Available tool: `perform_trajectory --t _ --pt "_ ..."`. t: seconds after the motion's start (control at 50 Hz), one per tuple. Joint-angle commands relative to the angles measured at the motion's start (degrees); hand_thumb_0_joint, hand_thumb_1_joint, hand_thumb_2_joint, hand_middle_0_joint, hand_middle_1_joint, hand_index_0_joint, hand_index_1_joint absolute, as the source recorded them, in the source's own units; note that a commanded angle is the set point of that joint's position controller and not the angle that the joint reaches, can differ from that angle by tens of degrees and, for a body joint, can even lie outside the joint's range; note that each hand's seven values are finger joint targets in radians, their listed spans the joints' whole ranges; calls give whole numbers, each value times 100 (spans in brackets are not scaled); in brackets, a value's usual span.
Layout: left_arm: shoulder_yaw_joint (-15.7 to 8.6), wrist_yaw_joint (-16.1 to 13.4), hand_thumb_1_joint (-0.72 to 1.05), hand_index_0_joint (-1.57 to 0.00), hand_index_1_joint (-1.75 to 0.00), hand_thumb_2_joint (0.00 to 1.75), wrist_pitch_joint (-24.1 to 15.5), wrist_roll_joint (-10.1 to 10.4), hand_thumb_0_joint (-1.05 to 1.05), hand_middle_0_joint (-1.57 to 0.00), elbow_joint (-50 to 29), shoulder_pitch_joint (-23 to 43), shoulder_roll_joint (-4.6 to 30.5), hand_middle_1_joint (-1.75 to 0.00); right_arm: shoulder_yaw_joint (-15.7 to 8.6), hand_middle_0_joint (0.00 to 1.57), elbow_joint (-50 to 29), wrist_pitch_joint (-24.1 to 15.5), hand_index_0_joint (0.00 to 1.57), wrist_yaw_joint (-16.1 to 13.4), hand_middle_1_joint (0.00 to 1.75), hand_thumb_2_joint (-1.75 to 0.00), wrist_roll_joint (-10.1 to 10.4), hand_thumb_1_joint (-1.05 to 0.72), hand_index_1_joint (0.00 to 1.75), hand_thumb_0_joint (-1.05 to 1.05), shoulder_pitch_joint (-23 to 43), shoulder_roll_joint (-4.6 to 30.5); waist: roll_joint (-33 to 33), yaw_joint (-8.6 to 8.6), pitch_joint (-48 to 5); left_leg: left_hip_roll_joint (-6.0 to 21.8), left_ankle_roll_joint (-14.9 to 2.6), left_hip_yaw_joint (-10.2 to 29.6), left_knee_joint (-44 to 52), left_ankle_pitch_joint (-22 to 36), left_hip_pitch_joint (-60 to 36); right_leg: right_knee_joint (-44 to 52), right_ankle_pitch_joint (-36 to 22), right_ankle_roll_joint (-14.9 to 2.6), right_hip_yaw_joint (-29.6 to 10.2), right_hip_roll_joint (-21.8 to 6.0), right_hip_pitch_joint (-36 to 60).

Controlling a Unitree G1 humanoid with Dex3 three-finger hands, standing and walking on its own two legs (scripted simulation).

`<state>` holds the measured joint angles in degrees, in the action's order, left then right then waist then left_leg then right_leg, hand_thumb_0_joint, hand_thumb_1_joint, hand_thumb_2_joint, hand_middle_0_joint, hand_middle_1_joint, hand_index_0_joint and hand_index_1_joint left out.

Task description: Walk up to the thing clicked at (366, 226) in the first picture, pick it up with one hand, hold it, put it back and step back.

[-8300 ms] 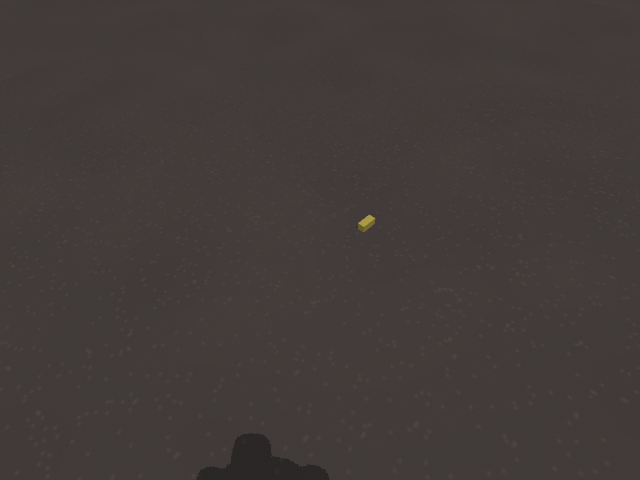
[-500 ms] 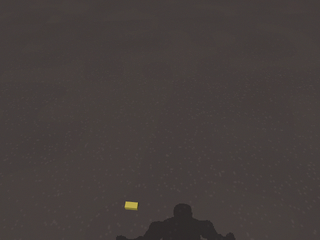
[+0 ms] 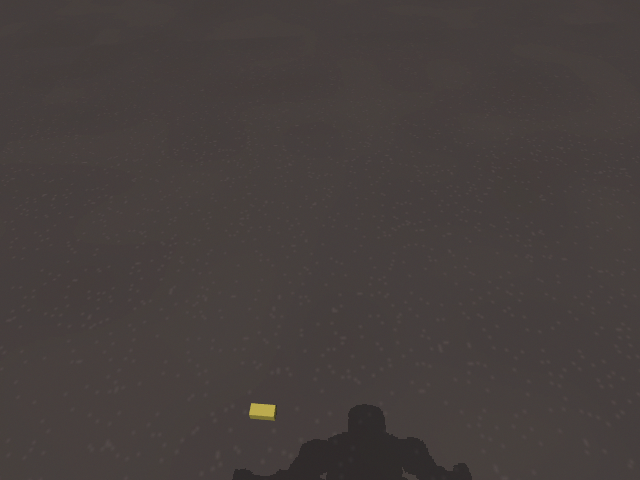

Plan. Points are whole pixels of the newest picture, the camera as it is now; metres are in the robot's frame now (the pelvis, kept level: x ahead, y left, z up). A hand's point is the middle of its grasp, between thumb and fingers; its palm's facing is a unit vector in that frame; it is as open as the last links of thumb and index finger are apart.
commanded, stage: stand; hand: left
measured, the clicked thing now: (263, 411) +0.48 +0.21 -0.77
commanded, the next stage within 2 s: walk up in 0.24 s
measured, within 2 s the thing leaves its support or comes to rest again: neither
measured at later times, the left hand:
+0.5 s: hand out of the picture +0.08 +0.27 -0.16, palm faces +0.00 -0.93 -0.37, open 7.4 cm
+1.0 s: hand out of the picture +0.11 +0.27 -0.15, palm faces -0.02 -0.93 -0.37, open 7.4 cm
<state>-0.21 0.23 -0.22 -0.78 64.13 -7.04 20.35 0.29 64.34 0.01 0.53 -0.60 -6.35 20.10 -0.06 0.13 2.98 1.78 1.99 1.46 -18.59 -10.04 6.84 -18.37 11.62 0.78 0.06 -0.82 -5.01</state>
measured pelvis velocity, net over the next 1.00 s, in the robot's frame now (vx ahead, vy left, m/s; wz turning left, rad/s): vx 0.02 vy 0.01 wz -0.02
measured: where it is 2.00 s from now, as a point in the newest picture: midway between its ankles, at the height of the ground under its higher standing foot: outside the picture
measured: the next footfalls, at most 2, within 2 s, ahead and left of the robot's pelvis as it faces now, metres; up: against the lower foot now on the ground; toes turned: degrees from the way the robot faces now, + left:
none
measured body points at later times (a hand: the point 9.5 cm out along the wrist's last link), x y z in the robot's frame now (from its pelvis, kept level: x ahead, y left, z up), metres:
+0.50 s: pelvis +0.02 +0.01 +0.00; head +0.02 +0.00 +0.45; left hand +0.08 +0.32 -0.13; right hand +0.08 -0.30 -0.14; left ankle +0.00 +0.14 -0.75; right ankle -0.02 -0.13 -0.75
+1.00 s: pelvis +0.02 +0.01 +0.00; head +0.03 +0.01 +0.45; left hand +0.11 +0.32 -0.13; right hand +0.11 -0.29 -0.14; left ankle +0.00 +0.14 -0.75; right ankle -0.02 -0.13 -0.75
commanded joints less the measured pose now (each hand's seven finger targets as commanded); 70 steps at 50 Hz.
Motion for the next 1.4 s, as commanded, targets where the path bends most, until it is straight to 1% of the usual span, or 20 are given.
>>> perform_trajectory --t 0.0,0.2,0.22,0.26,0.32,0.34,0.38,0.48,0.56,0.64,0.78,0.9,1.02,1.08,1.12,1.16,1.22,1.26,1.3,1.38 --pt "-229 -69 90 -20 -30 90 -130 34 0 -20 -343 197 1251 -30 -243 20 -326 -141 20 -100 30 -90 17 -90 30 0 186 1249 -57 -21 -402 553 -250 373 208 911 -150 259 -891 -177 -449 -658 -30" --pt "-233 -71 90 -20 -30 90 -139 21 0 -20 -367 158 1250 -30 -251 20 -350 -136 20 -100 30 -90 14 -90 30 0 164 1240 2 -18 -459 535 -245 341 179 1043 -179 263 -1060 -172 -419 -653 5" --pt "-341 -72 90 -20 -30 90 -198 0 0 -20 -380 166 1338 -30 -346 20 -384 -96 20 -70 30 -90 -19 -90 30 0 83 1266 -114 2 -616 333 -324 199 104 532 -179 262 -592 -213 -403 -548 225" --pt "-365 -82 90 -20 -30 90 -215 -32 0 -20 -390 127 1372 -30 -346 20 -438 -63 20 -50 30 -90 -37 -90 30 0 145 1206 -11 34 -476 287 -346 166 41 270 -62 303 -326 -249 -520 -629 76" --pt "-394 -89 90 -20 -30 90 -211 -31 0 -20 -433 215 1357 -30 -361 20 -467 -55 20 -41 30 -90 -50 -90 30 0 76 1173 105 18 -116 267 -332 211 38 192 87 310 -86 -270 -578 -616 -231" --pt "-391 -94 90 -20 -30 90 -211 -36 0 -20 -451 220 1338 -30 -381 20 -472 -63 20 -42 30 -90 -57 -90 30 0 54 1183 89 -5 -109 309 -343 244 47 326 58 269 -154 -287 -530 -591 -237" --pt "-377 -94 90 -20 -30 90 -215 -31 0 -20 -437 128 1275 -30 -387 20 -518 -83 20 -39 30 -90 -46 -90 30 0 86 1205 32 20 -198 375 -399 311 31 684 -41 125 -601 -250 -396 -506 -165" --pt "-358 -113 90 -20 -30 90 -216 1 0 -20 -455 64 1279 -30 -428 20 -579 -87 20 -55 30 -90 -24 -90 30 0 61 1246 -30 29 -385 412 -431 277 -50 1303 -207 -94 -1380 -207 -320 -486 84" --pt "-335 -134 90 -20 -30 90 -208 3 0 -20 -509 80 1282 -30 -457 20 -632 -53 20 -61 30 -90 -26 -90 30 0 70 1269 -80 3 -449 409 -450 245 -95 1302 -194 -131 -1446 -226 -339 -519 172" --pt "-335 -157 90 -20 -30 90 -202 1 0 -20 -523 53 1297 -30 -464 20 -668 -37 20 -60 30 -90 -27 -90 30 0 68 1230 2 12 -520 434 -484 187 -186 1521 -252 -205 -1661 -224 -314 -526 229" --pt "-317 -166 90 -20 -30 90 -193 14 0 -20 -543 95 1288 -30 -490 20 -684 -26 20 -68 30 -90 -15 -90 30 0 125 1225 -52 11 -437 452 -480 180 -133 1634 -316 -278 -1689 -224 -298 -510 193" --pt "-313 -162 90 -20 -30 90 -199 -4 0 -20 -562 189 1325 -30 -485 20 -718 -17 20 -55 30 -90 -6 -90 30 0 195 1226 -26 -2 -310 400 -447 182 -46 1261 -222 -196 -1489 -218 -350 -522 137" --pt "-329 -164 90 -20 -30 90 -213 9 0 -20 -556 131 1308 -30 -476 20 -702 -30 20 -51 30 -90 5 -90 30 0 170 1207 6 11 -434 389 -452 148 -110 1370 -333 -221 -1605 -229 -362 -511 168" --pt "-327 -163 90 -20 -30 90 -214 5 0 -20 -560 127 1316 -30 -462 20 -731 -26 20 -43 30 -90 -2 -90 30 0 238 1203 -36 28 -398 364 -439 142 -102 1214 -313 -182 -1549 -237 -393 -530 124" --pt "-339 -170 90 -20 -30 90 -215 0 0 -20 -534 105 1345 -30 -476 20 -731 -20 20 -37 30 -90 -3 -90 30 0 217 1199 87 20 -392 366 -453 134 -162 1260 -366 -193 -1659 -234 -400 -525 98" --pt "-341 -169 90 -20 -30 90 -220 -9 0 -20 -577 167 1354 -30 -468 20 -721 -12 20 -35 30 -90 -1 -90 30 0 163 1196 124 -4 -339 349 -440 117 -120 1076 -252 -141 -1529 -245 -444 -552 123" --pt "-338 -164 90 -20 -30 90 -218 -7 0 -20 -593 158 1348 -30 -476 20 -713 -16 20 -37 30 -90 -10 -90 30 0 131 1210 37 -2 -365 357 -452 122 -108 1063 -261 -171 -1443 -270 -465 -552 113" --pt "-342 -156 90 -20 -30 90 -210 4 0 -20 -567 155 1325 -30 -472 20 -706 -17 20 -33 30 -90 -2 -90 30 0 168 1204 -37 10 -231 347 -445 171 -70 932 -222 -144 -1256 -254 -423 -492 6" --pt "-341 -156 90 -20 -30 90 -210 -13 0 -20 -563 133 1342 -30 -474 20 -707 -16 20 -33 30 -90 -8 -90 30 0 152 1213 56 2 -307 368 -477 168 -113 933 -255 -137 -1253 -268 -440 -504 15" --pt "-336 -146 90 -20 -30 90 -216 -13 0 -20 -578 161 1337 -30 -462 20 -668 -20 20 -30 30 -90 -6 -90 30 0 82 1197 27 -9 -275 345 -443 176 -49 722 -198 -81 -1022 -294 -517 -525 -16"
